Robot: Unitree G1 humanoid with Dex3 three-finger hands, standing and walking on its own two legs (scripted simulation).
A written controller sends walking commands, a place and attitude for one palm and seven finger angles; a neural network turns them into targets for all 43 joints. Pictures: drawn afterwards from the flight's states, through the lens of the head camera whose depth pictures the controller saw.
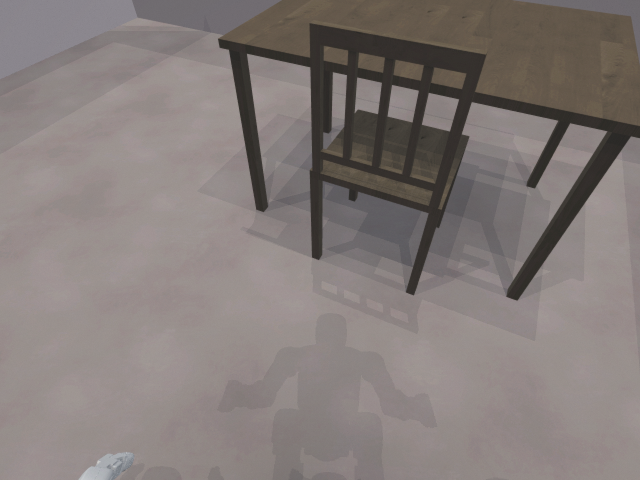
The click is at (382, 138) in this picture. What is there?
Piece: chair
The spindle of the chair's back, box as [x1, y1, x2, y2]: [372, 58, 394, 167]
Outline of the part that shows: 385,58 372,160 372,165 377,167 380,164 394,66 394,60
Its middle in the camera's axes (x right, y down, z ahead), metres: +0.16 -0.32 +1.03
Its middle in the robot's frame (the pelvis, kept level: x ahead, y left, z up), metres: +0.99 -0.12 -0.07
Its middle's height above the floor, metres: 0.70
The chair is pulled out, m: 0.00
